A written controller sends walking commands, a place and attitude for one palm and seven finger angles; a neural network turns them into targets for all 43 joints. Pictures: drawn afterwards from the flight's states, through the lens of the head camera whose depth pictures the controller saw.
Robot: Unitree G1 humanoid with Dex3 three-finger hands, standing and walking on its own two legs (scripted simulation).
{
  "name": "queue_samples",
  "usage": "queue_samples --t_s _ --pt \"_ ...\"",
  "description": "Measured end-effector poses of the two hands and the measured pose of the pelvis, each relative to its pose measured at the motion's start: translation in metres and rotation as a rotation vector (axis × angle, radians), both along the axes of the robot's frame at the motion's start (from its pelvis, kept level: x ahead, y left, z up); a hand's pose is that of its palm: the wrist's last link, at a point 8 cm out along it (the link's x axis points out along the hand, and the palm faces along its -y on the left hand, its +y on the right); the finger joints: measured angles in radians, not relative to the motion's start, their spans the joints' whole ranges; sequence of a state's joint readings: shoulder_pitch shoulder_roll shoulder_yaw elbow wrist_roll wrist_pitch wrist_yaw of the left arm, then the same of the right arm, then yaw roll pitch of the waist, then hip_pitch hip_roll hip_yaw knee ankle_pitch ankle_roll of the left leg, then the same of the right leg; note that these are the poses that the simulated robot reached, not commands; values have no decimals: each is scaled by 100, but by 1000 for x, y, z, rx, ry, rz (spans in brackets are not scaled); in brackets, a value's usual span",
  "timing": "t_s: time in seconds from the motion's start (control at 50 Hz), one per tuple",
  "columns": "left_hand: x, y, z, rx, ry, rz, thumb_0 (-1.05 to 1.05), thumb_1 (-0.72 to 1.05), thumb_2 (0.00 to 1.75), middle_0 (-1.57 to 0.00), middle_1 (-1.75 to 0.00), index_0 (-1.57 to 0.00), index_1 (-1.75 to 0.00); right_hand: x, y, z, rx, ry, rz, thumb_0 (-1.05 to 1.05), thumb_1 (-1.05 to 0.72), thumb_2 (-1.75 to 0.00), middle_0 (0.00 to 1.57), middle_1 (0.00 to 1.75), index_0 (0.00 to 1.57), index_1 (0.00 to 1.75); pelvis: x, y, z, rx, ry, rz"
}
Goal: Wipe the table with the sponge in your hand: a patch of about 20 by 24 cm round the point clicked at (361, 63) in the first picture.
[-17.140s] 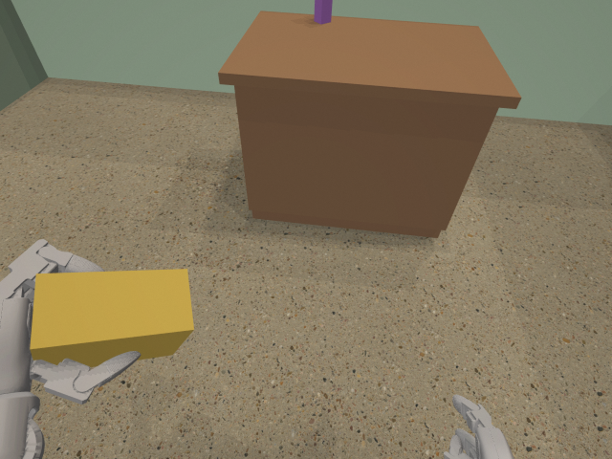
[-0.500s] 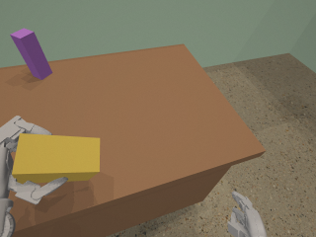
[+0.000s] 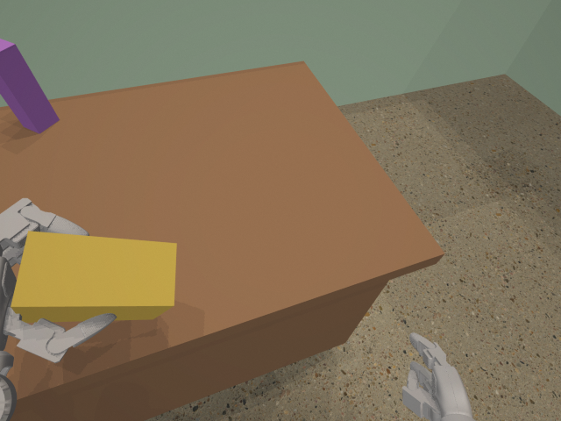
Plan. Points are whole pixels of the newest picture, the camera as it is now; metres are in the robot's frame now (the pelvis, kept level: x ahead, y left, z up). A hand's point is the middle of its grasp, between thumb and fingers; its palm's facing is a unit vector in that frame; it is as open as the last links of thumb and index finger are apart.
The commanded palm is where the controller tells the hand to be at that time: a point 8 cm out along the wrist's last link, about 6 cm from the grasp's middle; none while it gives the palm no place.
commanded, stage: shuffle to correct the standing spot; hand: left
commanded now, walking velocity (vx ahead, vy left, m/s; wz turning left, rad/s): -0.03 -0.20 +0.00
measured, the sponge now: (123, 283) +0.23 +0.20 +0.12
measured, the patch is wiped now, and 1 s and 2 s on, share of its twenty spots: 0.00 0.00 0.00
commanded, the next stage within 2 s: come to a stop and stand still in 0.04 s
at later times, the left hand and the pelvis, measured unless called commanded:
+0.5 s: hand (43, 251) +0.24 +0.26 +0.18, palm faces +0.39 -0.75 -0.53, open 10.7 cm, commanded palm +0.16 +0.27 +0.17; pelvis +0.00 -0.02 +0.00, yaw +1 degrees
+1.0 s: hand out of the picture +0.22 +0.32 +0.16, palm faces +0.40 -0.82 -0.40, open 10.7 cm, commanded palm +0.16 +0.34 +0.17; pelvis +0.00 +0.06 +0.00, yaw +1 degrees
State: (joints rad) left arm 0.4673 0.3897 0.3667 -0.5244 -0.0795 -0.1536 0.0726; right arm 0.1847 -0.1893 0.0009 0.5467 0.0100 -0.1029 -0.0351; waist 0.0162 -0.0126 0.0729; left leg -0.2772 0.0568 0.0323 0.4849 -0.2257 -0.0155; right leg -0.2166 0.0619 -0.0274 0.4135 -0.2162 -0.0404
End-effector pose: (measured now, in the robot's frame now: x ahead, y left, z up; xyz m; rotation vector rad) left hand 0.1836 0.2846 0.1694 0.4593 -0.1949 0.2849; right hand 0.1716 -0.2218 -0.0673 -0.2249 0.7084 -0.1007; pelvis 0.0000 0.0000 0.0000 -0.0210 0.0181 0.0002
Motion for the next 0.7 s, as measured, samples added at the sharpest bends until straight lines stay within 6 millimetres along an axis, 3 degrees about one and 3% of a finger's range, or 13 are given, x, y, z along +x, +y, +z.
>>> queue_samples --t_s 0.2,0.32,0.44,0.5,0.56,0.6,0.7 --pt "-1 -27 2 13 16 -9 -1 -54 103 -68 -129 -69 -129 -7 -44 -4 -26 1 -57 1 -90 -90 20 30 20 30 1 -24 -4 1 5 1" --pt "-2 -31 -1 -7 26 23 -1 -54 103 -68 -129 -69 -129 -8 -52 -7 -29 21 -67 1 -90 -90 20 30 20 30 6 -26 -2 1 -3 15" --pt "-2 -20 1 2 31 57 -1 -54 103 -68 -129 -69 -129 1 -38 -10 -17 36 -40 1 -90 -90 20 30 20 30 11 -19 1 4 -10 19" --pt "14 10 27 176 -49 61 -1 -55 103 -69 -129 -70 -128 4 -25 -12 -28 50 29 1 -91 -90 20 30 20 30 5 -17 0 4 -10 25" --pt "26 37 44 179 -133 128 -1 -54 103 -69 -129 -70 -128 7 -12 -15 8 52 58 1 -90 -90 20 30 20 30 0 -8 0 9 -8 4" --pt "28 37 38 140 -126 120 -1 -54 103 -68 -129 -69 -129 6 -4 -13 42 28 42 1 -90 -90 20 30 20 30 0 1 0 14 -5 -14" --pt "20 13 0 49 10 -42 -1 -54 103 -68 -130 -69 -129 1 17 -4 43 -11 5 1 -90 -90 20 30 20 30 4 23 1 16 -10 -29"
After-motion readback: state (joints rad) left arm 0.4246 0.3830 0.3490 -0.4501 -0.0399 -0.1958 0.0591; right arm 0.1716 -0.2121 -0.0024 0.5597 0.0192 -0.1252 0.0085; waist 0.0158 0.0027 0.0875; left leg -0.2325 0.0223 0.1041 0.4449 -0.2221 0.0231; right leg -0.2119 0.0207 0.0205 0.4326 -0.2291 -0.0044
